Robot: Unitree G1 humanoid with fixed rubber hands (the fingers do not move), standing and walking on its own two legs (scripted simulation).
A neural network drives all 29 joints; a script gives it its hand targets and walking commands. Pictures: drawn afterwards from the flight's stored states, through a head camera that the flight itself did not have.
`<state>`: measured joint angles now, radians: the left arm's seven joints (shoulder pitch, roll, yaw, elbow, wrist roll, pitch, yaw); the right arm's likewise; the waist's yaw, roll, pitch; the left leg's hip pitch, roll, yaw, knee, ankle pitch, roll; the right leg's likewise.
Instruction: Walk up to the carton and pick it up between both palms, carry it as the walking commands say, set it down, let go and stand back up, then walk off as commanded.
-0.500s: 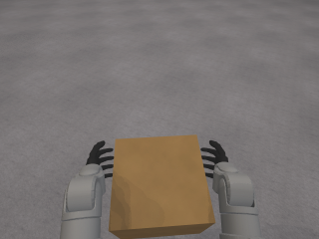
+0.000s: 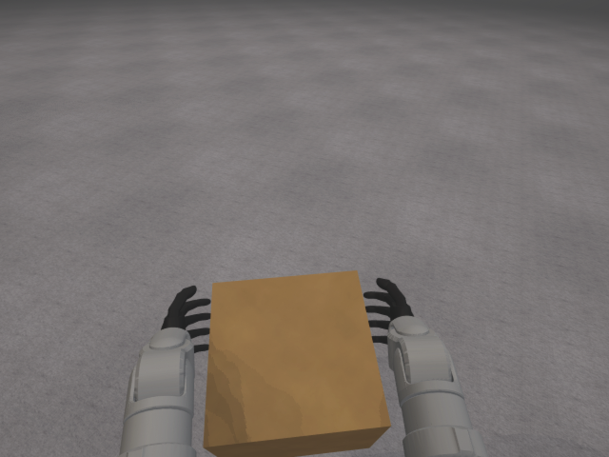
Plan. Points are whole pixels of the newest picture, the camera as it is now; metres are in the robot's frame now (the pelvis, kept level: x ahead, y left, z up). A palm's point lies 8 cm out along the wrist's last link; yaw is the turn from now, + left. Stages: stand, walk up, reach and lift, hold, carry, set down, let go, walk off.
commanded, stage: hold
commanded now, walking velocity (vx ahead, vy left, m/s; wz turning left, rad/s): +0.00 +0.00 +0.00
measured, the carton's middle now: (292, 367) +0.30 +0.04 -0.04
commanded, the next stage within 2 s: set down in 0.64 s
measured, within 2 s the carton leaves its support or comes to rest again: neither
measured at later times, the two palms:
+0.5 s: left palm (189, 321) +0.30 +0.18 +0.05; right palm (408, 322) +0.32 -0.12 +0.05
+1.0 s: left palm (185, 342) +0.30 +0.19 +0.01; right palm (395, 333) +0.33 -0.11 +0.01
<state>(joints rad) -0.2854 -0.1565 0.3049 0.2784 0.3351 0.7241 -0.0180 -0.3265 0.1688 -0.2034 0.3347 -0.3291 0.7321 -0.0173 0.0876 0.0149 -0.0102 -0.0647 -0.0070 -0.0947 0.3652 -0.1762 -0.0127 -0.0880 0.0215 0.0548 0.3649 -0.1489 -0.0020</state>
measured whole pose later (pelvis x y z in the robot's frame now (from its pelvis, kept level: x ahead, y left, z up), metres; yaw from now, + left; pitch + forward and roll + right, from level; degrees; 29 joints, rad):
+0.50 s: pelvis +0.03 +0.01 +0.01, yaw +1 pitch -7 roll +0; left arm -0.27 -0.15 0.29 0.30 0.35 0.73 0.00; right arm -0.29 0.16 -0.22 0.34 -0.33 0.72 0.05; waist 0.03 0.00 -0.04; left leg 0.01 -0.02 -0.12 0.26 -0.15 -0.02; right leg -0.01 0.02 0.09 0.26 -0.14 0.00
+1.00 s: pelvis +0.03 +0.01 +0.00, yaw +0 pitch -2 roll +0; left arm -0.25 -0.15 0.32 0.35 0.32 0.63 -0.04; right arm -0.30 0.16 -0.26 0.42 -0.32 0.61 0.03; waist 0.07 0.00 -0.02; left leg -0.14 -0.03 -0.11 0.38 -0.21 -0.01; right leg -0.16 0.03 0.10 0.40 -0.20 0.00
